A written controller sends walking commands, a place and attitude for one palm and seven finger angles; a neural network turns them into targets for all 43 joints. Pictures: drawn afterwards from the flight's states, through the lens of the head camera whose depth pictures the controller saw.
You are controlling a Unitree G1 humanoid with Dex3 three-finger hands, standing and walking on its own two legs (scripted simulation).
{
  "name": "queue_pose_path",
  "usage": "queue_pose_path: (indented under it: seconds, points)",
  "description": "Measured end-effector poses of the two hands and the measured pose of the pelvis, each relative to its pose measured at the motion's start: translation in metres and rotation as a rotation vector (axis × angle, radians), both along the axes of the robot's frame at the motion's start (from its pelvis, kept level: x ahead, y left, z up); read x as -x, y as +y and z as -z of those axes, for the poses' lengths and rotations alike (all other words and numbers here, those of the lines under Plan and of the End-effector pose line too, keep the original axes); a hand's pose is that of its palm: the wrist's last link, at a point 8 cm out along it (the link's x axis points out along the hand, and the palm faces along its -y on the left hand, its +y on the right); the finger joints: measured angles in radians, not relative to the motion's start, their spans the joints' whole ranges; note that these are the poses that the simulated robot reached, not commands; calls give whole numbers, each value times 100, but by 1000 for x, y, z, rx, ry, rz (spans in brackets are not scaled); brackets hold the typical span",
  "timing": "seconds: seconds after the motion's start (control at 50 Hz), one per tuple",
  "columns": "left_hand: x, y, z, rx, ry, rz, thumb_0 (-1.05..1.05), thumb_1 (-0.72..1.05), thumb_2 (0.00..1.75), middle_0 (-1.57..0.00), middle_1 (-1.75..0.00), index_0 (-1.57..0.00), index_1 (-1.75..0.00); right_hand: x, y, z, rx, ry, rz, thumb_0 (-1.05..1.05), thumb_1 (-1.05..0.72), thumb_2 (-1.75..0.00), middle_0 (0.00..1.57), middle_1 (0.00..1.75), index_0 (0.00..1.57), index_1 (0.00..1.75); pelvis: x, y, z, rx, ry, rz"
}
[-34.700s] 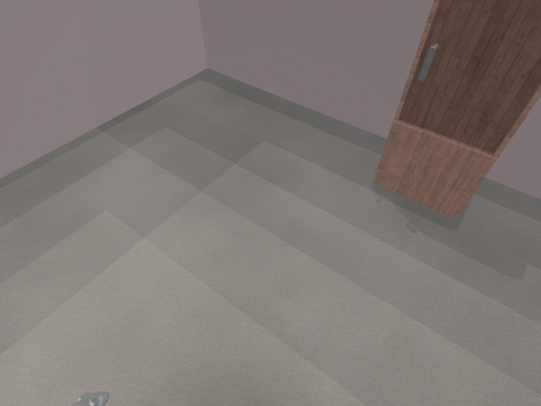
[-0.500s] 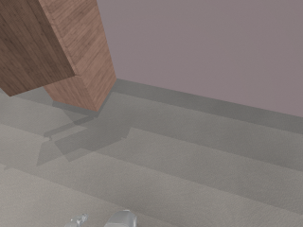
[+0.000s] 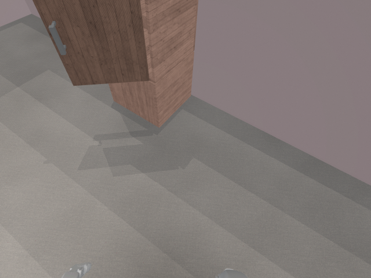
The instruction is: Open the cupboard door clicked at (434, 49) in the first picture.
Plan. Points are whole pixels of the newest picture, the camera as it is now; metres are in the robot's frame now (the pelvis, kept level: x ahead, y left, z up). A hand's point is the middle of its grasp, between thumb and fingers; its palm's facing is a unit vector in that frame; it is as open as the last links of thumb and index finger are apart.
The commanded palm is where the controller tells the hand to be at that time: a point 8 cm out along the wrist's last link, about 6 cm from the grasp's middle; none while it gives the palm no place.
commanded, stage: turn to face it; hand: left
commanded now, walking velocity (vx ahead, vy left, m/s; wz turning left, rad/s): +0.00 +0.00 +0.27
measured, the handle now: (58, 38) +0.96 +0.59 -0.07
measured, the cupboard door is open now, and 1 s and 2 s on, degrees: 43 43 43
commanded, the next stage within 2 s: take the last steps up to it in 0.16 s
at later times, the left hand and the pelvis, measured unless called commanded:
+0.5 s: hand out of the picture -0.02 +0.18 -0.18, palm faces +0.28 -0.94 -0.20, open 7.3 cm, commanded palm none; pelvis +0.03 -0.01 -0.01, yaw +12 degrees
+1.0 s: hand (92, 229) +0.24 +0.26 -0.17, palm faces +0.20 -0.96 -0.18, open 7.4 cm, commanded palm none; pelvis +0.16 +0.07 -0.01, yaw +14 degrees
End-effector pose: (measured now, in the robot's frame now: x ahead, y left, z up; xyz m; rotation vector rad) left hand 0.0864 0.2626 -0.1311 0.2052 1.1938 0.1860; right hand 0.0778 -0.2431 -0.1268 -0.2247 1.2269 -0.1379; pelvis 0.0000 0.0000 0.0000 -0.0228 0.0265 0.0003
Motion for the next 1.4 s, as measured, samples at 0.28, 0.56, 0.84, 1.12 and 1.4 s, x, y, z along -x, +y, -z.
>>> queue_pose_path:
  seconds: [0.28,0.56,0.84,1.12,1.4]
  points:
    - [37,-65,-2,20,21,-90,0,91,90,-20,-30,-20,-30,-6,-37,22,-42,93,-17,1,-91,-90,20,30,20,30,-10,-36,3,-44,-18,-106]
    - [139,-19,32,101,226,-328,0,91,90,-20,-30,-20,-30,-93,34,6,10,-21,-251,1,-91,-90,20,30,19,30,-32,12,15,-34,-12,-218]
    - [-5,43,8,78,35,-263,1,91,90,-20,-30,-19,-30,-46,82,5,-22,195,-179,1,-91,-90,20,30,20,30,-94,59,-4,-21,-16,-248]
    - [-194,39,8,54,-172,-173,0,90,90,-20,-30,-20,-30,-57,81,30,-64,476,-63,1,-90,-90,20,30,20,30,-207,62,21,-43,-41,-275]
    - [-133,61,-4,62,147,-378,-2,94,90,-20,-30,-20,-30,-343,141,10,-79,37,-258,1,-91,-90,19,30,19,30,-302,103,-7,-41,-7,-283]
